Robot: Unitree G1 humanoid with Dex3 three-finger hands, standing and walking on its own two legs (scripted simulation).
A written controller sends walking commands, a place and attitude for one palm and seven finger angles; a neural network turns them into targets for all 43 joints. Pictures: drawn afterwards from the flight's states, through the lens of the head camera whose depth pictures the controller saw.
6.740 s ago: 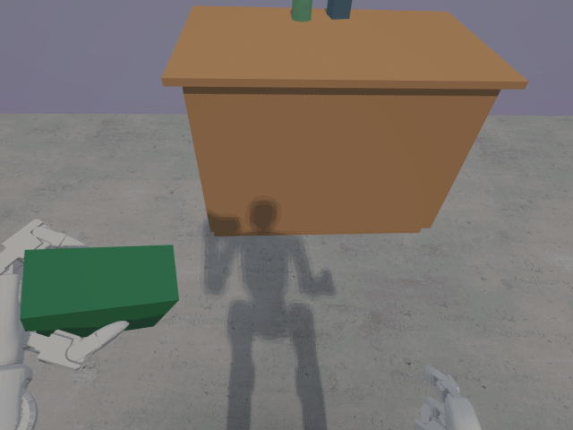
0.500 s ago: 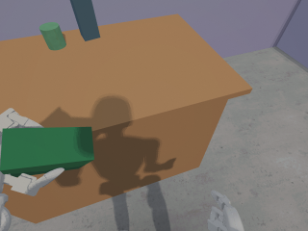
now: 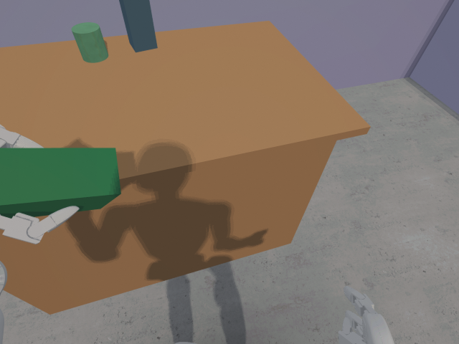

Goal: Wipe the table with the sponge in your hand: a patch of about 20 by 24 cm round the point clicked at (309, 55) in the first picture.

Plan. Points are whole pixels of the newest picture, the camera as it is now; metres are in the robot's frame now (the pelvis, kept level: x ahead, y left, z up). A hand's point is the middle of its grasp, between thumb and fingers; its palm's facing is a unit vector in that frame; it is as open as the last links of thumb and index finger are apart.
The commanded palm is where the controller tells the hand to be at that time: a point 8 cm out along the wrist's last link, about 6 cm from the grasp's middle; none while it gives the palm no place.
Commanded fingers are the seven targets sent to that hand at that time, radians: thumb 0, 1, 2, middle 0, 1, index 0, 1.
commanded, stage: come to a stop and stand still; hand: left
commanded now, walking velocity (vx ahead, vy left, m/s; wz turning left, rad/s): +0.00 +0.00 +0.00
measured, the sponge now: (74, 184) +0.26 +0.25 +0.18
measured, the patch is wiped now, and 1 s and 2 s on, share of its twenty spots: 0.00 0.00 0.00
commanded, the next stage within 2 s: look again from close up in 1.20 s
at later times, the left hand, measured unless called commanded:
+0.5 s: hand (23, 220) +0.20 +0.29 +0.17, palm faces +0.42 -0.85 -0.32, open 10.1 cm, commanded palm +0.15 +0.32 +0.18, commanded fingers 0.00 0.10 1.30 -1.20 -1.60 -1.20 -1.60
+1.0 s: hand (48, 183) +0.26 +0.29 +0.16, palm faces +0.40 -0.84 -0.37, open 10.1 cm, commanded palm +0.20 +0.32 +0.18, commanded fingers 0.00 0.10 1.30 -1.20 -1.60 -1.20 -1.60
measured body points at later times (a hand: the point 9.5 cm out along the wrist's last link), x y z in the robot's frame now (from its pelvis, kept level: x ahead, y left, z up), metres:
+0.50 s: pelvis -0.01 +0.04 +0.01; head -0.01 +0.06 +0.46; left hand +0.17 +0.33 +0.19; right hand +0.17 -0.18 -0.06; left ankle +0.04 +0.11 -0.73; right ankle +0.07 -0.07 -0.73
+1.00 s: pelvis +0.05 +0.04 +0.01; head +0.07 +0.06 +0.46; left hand +0.24 +0.34 +0.19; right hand +0.24 -0.17 -0.06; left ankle +0.04 +0.11 -0.73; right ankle +0.07 -0.07 -0.73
